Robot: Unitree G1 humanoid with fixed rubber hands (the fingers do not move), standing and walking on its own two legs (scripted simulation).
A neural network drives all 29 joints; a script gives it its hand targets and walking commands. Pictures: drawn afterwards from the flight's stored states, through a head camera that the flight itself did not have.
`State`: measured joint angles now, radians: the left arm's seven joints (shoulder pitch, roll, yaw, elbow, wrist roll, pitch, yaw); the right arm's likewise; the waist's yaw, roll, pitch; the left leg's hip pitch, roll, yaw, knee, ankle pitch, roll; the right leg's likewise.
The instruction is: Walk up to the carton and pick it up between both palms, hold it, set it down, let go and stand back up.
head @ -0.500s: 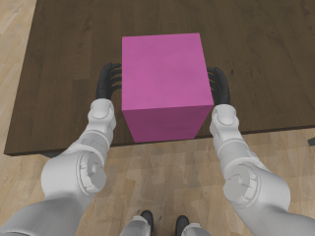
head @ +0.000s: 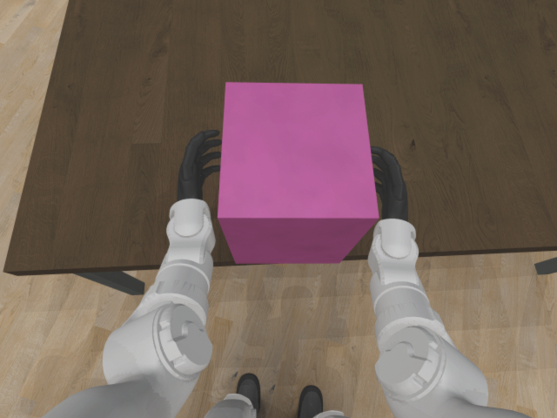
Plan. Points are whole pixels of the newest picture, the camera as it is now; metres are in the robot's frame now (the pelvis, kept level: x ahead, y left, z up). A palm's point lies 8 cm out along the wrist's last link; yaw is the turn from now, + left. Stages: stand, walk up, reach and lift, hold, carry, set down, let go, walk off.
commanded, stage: reach and lift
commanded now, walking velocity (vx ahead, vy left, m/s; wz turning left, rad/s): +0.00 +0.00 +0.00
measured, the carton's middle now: (290, 185) +0.47 +0.03 -0.09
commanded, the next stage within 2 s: none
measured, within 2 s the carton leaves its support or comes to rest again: leaves its support in 1.48 s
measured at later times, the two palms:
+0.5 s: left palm (192, 191) +0.41 +0.17 -0.02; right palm (389, 209) +0.41 -0.11 -0.02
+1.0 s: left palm (184, 205) +0.39 +0.18 -0.03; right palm (384, 218) +0.39 -0.11 -0.02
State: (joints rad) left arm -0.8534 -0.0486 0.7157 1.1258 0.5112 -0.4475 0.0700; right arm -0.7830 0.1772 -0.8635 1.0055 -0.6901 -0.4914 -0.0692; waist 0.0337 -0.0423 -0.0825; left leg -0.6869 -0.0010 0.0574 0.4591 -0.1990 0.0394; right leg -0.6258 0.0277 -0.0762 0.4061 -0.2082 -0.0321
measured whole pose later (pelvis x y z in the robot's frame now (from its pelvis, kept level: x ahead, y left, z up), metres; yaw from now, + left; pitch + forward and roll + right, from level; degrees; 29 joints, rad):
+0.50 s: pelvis +0.00 +0.00 +0.00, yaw +1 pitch +24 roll -1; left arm -0.82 -0.07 0.69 1.06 0.49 -0.41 0.07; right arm -0.74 0.20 -0.77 0.95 -0.62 -0.46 -0.09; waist 0.03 -0.04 -0.07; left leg -0.65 0.00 0.09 0.42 -0.18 0.04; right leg -0.60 0.02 -0.10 0.39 -0.21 -0.04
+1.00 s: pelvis +0.00 +0.00 +0.00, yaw +2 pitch +23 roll -1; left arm -0.77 -0.02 0.58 1.16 0.37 -0.47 0.09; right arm -0.70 0.15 -0.67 1.08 -0.53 -0.52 -0.14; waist 0.03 -0.03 -0.10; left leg -0.66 0.01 0.08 0.46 -0.19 0.04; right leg -0.59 0.02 -0.12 0.40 -0.21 -0.04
